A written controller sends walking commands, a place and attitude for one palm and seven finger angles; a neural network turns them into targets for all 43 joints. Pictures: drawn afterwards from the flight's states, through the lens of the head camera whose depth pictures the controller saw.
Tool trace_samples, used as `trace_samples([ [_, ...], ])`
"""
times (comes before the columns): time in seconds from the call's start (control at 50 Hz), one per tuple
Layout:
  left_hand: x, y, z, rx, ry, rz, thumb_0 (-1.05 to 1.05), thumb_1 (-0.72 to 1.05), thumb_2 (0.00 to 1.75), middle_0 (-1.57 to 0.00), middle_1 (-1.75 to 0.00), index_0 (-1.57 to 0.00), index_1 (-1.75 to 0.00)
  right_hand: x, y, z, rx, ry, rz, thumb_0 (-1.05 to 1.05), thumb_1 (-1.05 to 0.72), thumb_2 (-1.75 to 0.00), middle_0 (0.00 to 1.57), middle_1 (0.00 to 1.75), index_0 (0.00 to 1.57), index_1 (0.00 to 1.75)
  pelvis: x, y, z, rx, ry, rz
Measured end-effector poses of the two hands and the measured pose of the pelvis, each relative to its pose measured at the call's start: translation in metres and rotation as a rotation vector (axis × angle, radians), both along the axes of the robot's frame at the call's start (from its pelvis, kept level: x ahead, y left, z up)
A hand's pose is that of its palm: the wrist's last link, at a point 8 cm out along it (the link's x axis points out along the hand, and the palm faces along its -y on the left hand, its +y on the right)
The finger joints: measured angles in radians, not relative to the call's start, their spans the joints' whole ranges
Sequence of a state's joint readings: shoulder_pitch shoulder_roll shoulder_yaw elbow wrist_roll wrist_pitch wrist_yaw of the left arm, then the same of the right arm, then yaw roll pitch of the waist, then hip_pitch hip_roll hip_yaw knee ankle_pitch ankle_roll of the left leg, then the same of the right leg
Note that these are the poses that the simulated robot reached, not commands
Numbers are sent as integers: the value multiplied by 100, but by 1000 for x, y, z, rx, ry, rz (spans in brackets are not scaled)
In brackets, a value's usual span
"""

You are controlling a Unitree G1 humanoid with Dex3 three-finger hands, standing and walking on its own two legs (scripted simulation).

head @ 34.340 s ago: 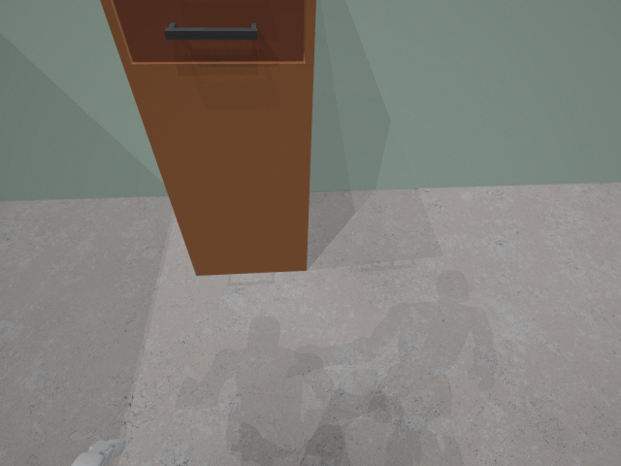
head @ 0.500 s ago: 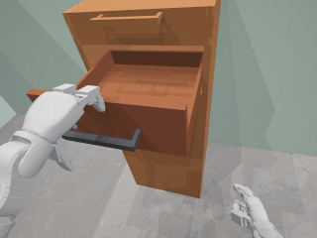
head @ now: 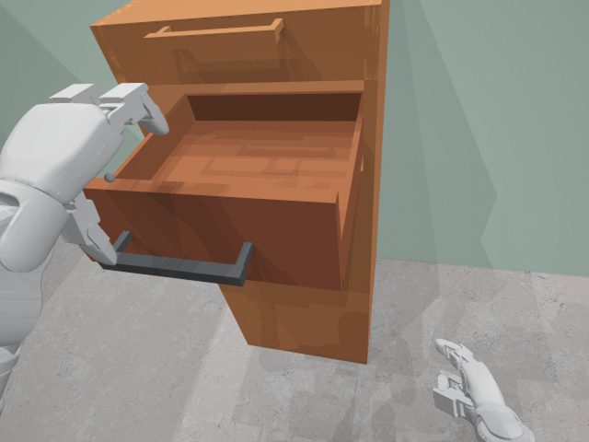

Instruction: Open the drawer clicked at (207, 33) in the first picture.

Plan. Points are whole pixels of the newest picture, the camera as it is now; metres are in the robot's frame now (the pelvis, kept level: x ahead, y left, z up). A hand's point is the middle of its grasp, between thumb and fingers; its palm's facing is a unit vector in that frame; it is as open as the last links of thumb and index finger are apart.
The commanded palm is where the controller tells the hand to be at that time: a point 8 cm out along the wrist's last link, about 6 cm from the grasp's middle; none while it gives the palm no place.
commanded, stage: draw the hand back to the body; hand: left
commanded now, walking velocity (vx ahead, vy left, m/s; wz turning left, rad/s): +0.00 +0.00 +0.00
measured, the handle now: (176, 255) +0.28 +0.19 +0.16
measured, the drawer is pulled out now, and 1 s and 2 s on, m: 0.26 0.26 0.26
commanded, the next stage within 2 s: step back with the hand held close in 1.62 s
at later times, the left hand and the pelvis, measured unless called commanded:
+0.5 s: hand (59, 199) +0.25 +0.25 +0.28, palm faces +0.23 -0.02 -0.97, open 13.9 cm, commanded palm +0.18 +0.24 +0.34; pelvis +0.01 +0.01 +0.00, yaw +1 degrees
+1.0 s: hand (44, 155) +0.25 +0.22 +0.33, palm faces +0.52 -0.82 -0.22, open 12.4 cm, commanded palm +0.18 +0.26 +0.33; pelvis +0.04 +0.00 +0.01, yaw +0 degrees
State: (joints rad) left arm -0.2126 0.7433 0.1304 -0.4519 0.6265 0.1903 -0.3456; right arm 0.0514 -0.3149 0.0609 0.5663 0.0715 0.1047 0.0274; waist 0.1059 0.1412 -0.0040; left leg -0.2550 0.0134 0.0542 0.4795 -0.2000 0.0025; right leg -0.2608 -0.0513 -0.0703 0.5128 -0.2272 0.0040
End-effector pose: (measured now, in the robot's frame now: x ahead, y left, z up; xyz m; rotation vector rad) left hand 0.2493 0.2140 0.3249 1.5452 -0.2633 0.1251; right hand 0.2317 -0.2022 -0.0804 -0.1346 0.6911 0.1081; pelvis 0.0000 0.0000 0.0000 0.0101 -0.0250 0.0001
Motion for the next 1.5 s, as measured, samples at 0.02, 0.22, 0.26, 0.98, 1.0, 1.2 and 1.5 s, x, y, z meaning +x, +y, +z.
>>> trace_samples([
  [0.02, 1, 3, 0, 1, 4, 9, 0, -50, 30, -32, -120, -32, -121, 0, 1, -1, -2, 4, 2, 2, -90, -90, 20, 30, 19, 30, 0, 0, 0, 0, 1, 1],
  [0.22, -14, 6, 1, 16, 22, -2, 0, -50, 30, -32, -120, -32, -120, 12, 17, 0, 15, -7, 25, 2, -90, -90, 20, 30, 19, 30, 8, 6, 0, -4, 13, 5],
  [0.26, -19, 4, -1, 19, 29, -21, 0, -50, 30, -32, -120, -32, -120, 16, 21, 2, 18, -17, 34, 2, -90, -90, 20, 30, 19, 30, 10, 7, 0, -4, 13, 7],
  [0.98, -45, 54, 4, -923, -698, -366, 0, -17, 45, -28, -98, -28, -99, -39, -16, -5, -128, 77, -128, 2, -90, -90, 20, 30, 20, 30, 40, 1, 8, -26, -36, -6],
  [1.0, -42, 50, 0, -932, -671, -366, 0, -14, 46, -28, -96, -28, -96, -40, -20, -6, -133, 79, -139, 2, -90, -90, 20, 30, 20, 30, 41, 2, 8, -25, -35, -9],
  [1.2, -54, 22, 14, -734, -603, -441, 0, 19, 61, -27, -74, -26, -75, -12, -31, 1, -115, 6, -205, 2, -90, -90, 20, 30, 19, 30, 57, 1, 6, -28, -22, -19],
  [1.5, -56, 47, -11, -878, -600, -250, 1, 71, 83, -22, -41, -22, -41, 12, -11, 8, -83, -37, -118, 1, -90, -90, 20, 30, 20, 30, 52, -4, 7, -24, -22, -7],
])
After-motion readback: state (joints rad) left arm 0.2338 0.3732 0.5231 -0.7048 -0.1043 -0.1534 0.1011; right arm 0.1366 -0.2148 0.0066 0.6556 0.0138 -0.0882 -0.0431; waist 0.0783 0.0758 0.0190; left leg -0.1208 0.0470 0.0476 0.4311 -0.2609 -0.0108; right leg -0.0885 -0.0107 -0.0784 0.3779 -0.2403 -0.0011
